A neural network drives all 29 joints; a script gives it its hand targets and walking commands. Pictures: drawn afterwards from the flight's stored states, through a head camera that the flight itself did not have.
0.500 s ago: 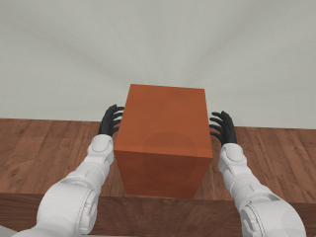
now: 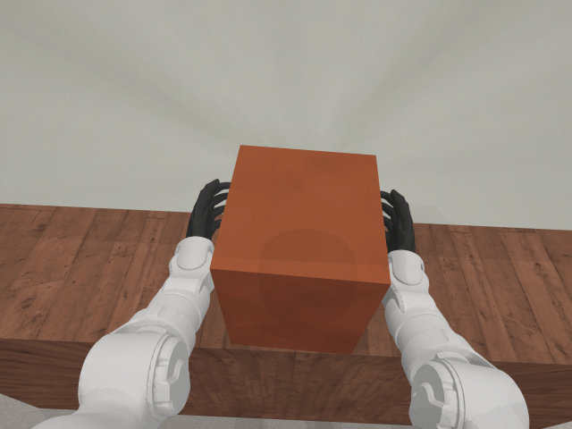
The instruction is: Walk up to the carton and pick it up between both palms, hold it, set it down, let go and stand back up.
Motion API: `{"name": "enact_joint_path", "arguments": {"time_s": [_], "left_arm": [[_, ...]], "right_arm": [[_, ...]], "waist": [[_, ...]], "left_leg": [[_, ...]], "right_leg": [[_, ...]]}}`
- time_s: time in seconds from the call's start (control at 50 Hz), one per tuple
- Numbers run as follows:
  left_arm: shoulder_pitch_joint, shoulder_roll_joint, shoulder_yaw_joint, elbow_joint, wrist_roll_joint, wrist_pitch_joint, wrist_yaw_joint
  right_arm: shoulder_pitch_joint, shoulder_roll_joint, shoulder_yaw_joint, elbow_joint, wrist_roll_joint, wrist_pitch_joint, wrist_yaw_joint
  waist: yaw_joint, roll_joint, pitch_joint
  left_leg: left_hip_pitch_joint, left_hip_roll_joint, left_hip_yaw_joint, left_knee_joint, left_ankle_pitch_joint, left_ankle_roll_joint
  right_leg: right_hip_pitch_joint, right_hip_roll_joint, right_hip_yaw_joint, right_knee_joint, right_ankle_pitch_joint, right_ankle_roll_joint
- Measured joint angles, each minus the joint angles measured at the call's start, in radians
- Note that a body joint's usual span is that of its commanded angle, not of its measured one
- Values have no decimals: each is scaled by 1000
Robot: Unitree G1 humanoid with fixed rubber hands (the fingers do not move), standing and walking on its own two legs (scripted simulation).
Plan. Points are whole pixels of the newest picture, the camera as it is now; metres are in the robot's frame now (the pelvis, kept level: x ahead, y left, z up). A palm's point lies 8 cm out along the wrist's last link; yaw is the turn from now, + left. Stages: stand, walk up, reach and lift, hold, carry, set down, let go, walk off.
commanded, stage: reach and lift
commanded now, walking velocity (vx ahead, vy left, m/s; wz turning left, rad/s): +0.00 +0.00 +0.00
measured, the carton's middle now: (298, 255) +0.40 -0.01 +0.00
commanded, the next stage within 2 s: none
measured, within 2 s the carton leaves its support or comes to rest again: leaves its support in 1.32 s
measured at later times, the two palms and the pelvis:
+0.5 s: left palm (201, 237) +0.41 +0.13 +0.04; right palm (399, 254) +0.38 -0.16 +0.04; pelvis +0.03 +0.00 +0.02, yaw +1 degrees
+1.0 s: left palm (201, 238) +0.41 +0.13 +0.04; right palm (399, 255) +0.38 -0.16 +0.04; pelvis +0.03 +0.00 +0.02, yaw +1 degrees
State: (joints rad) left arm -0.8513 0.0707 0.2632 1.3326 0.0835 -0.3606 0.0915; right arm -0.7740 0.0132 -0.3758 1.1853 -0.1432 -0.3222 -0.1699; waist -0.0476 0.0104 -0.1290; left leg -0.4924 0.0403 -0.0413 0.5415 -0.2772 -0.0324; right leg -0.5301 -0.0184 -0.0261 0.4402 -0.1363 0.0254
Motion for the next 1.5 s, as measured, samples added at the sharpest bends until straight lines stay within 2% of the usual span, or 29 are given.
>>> {"name": "enact_joint_path", "arguments": {"time_s": [0.06,0.12,0.32,0.44,0.62,1.1,1.26,1.42,1.5], "left_arm": [[26,-23,79,-32,91,-12,-14],[62,-41,100,-54,140,-26,-28],[158,-93,168,-151,207,0,-53],[199,-108,169,-239,230,20,-73],[218,-117,151,-326,252,67,-78],[226,-130,125,-337,254,83,-60],[240,-122,92,-334,251,52,-46],[215,-119,97,-303,255,1,-37],[186,-105,100,-264,250,-18,-32]], "right_arm": [[42,38,-99,-68,-126,-13,20],[100,68,-150,-126,-199,-34,37],[177,86,-167,-159,-255,-67,49],[204,102,-155,-185,-251,-82,40],[207,100,-129,-199,-229,-82,32],[220,79,-120,-158,-190,-123,33],[233,66,-87,-120,-168,-193,9],[207,47,-92,-66,-169,-262,-4],[177,47,-126,-34,-191,-280,-6]], "waist": [[-11,4,37],[-10,9,41],[7,21,114],[8,0,125],[1,-12,145],[8,-27,96],[10,-23,77],[21,-36,77],[11,-37,68]], "left_leg": [[64,-4,-5,-45,15,2],[115,-5,0,-86,23,5],[291,1,25,-178,29,9],[314,8,25,-207,40,3],[321,9,24,-224,54,1],[275,11,36,-221,59,4],[255,17,36,-207,60,0],[227,15,39,-212,86,-2],[196,10,39,-215,104,0]], "right_leg": [[71,-5,-8,-50,13,3],[124,-6,-7,-95,23,5],[290,-4,2,-176,28,9],[313,1,-7,-201,34,3],[329,0,-20,-224,47,0],[293,-3,-27,-238,59,1],[282,1,-38,-236,62,-4],[254,-2,-40,-239,86,-8],[222,-8,-41,-237,101,-8]]}}
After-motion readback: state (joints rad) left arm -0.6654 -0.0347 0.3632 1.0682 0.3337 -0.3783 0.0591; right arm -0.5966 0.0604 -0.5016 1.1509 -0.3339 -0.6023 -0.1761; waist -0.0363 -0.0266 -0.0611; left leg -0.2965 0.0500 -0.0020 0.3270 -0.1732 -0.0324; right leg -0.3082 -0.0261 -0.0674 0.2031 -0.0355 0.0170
